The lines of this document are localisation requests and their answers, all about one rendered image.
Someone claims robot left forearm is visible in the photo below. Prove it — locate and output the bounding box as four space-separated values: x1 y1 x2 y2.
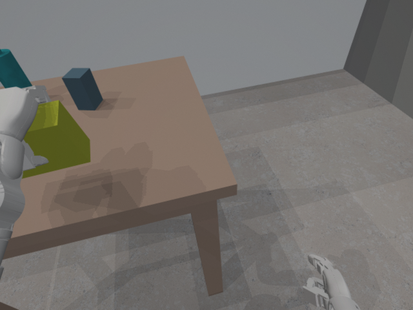
0 134 25 279

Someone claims sponge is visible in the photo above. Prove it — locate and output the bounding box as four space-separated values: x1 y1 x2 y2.
22 100 90 179

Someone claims robot right forearm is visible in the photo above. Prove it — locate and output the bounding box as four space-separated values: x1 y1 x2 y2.
328 296 361 310

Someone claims table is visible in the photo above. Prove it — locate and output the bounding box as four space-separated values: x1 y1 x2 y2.
0 56 237 310

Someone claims robot right hand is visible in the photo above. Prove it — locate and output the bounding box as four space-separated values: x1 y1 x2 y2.
303 254 352 310

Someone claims robot left hand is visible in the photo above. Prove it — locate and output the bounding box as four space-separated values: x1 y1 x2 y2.
0 85 52 171

